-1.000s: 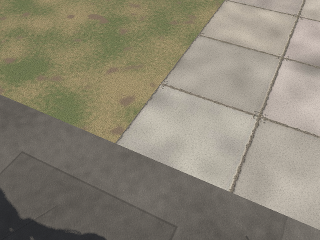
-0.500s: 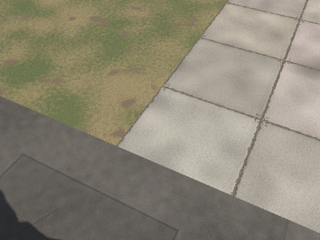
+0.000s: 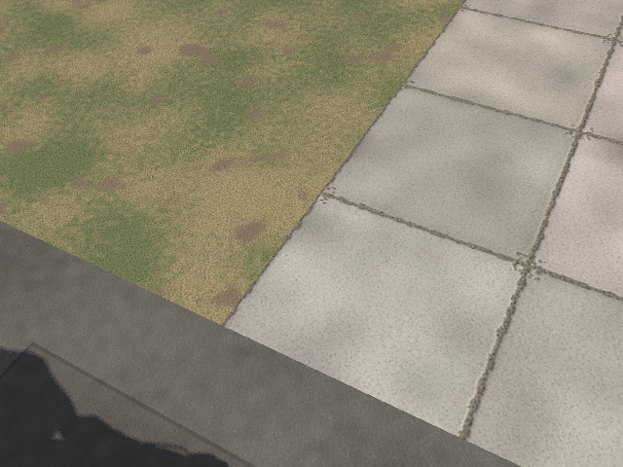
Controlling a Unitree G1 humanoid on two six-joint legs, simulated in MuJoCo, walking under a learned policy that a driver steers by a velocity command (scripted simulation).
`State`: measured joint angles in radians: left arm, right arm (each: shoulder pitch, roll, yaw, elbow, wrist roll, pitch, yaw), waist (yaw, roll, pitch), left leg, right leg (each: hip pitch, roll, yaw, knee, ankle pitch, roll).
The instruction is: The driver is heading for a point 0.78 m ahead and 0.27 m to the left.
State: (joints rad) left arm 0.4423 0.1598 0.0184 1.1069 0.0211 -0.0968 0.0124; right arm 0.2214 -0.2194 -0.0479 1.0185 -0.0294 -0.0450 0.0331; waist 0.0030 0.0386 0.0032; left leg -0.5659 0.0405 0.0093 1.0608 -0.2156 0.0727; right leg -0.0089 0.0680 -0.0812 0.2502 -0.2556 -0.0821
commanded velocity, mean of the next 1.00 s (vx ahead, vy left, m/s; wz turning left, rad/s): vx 0.49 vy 0.00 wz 0.51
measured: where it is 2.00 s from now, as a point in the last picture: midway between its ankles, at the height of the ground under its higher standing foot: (243, 368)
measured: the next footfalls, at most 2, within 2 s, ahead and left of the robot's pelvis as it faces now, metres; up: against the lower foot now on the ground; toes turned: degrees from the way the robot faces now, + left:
left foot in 0.26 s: +0.29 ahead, +0.07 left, +0.00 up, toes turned +12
right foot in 0.78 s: +0.66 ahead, +0.02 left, +0.00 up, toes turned +27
